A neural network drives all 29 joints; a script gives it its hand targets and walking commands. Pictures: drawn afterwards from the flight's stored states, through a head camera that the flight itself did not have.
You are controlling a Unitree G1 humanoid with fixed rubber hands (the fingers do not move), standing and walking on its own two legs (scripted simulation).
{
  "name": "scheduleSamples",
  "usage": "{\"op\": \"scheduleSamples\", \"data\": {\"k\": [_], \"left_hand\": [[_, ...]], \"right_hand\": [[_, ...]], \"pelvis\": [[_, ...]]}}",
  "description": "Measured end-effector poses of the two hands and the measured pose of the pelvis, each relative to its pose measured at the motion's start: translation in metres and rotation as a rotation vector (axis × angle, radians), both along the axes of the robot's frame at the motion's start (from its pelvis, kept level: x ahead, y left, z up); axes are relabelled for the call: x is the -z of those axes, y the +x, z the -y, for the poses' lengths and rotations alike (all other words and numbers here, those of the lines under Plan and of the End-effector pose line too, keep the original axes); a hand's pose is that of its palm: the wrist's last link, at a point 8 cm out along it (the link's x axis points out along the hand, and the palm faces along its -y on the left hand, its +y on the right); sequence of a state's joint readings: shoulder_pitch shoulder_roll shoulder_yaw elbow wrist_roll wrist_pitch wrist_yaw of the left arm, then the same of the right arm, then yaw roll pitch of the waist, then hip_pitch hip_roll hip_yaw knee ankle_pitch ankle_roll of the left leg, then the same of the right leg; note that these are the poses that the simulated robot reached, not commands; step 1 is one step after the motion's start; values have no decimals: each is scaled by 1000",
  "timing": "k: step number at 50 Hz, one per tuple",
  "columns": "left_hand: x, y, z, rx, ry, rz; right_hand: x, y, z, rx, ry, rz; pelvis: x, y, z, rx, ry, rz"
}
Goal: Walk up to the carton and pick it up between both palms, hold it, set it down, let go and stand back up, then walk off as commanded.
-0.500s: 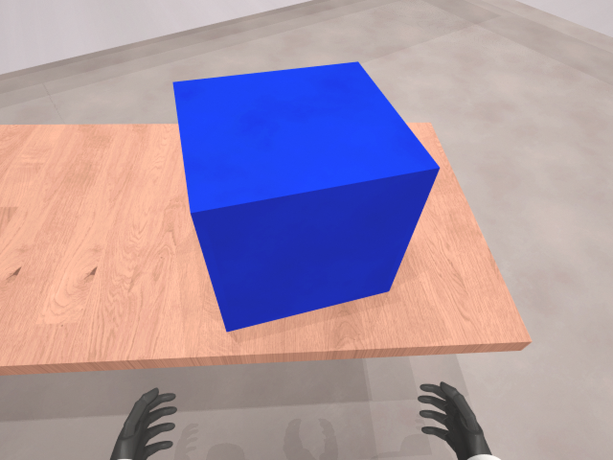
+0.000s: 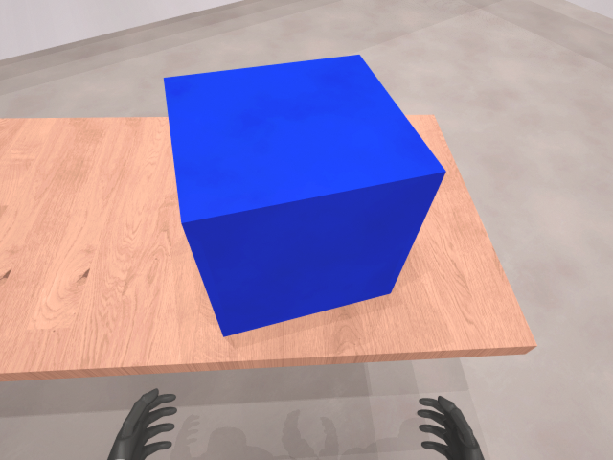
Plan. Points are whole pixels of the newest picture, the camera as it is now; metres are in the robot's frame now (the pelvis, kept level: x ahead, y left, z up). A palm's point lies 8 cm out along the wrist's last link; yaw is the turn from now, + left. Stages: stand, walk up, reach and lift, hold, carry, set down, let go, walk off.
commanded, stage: let go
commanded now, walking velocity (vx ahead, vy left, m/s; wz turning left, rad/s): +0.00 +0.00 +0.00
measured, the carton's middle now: (290, 198) +0.45 +0.03 +0.07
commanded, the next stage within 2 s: stand in 0.08 s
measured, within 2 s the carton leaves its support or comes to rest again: neither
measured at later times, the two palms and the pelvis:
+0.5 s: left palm out of the picture +0.11 +0.27 -0.10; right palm out of the picture +0.10 -0.28 -0.10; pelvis +0.00 +0.00 +0.00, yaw +0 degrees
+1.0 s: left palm out of the picture +0.08 +0.27 -0.11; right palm out of the picture +0.07 -0.28 -0.11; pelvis -0.01 +0.00 +0.00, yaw +0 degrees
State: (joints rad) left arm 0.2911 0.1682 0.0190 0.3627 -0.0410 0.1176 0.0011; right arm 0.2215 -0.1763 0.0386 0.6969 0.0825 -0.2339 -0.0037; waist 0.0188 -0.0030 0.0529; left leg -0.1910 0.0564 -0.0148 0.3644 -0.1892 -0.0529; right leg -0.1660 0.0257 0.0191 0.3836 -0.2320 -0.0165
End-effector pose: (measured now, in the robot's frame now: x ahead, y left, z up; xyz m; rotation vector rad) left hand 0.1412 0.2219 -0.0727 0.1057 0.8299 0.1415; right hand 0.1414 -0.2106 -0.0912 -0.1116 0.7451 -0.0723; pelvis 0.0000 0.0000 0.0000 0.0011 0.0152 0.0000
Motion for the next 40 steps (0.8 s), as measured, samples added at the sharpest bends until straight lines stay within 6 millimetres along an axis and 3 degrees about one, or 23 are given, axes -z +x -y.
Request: {"op": "scheduleSamples", "data": {"k": [9,18,22,40], "left_hand": [[1,1,0,9,4,2],[15,-19,-34,33,95,-47],[20,-30,-44,34,119,-91],[32,-56,-51,12,122,-154]], "right_hand": [[2,-3,2,-12,-16,-13],[12,-33,52,-17,-172,-238],[12,-41,64,-8,-201,-270],[16,-60,71,18,-209,-326]], "pelvis": [[0,1,0,0,0,10],[3,0,-2,1,-2,29],[4,-1,-2,1,-2,31],[4,-6,-2,1,-2,40]]}}
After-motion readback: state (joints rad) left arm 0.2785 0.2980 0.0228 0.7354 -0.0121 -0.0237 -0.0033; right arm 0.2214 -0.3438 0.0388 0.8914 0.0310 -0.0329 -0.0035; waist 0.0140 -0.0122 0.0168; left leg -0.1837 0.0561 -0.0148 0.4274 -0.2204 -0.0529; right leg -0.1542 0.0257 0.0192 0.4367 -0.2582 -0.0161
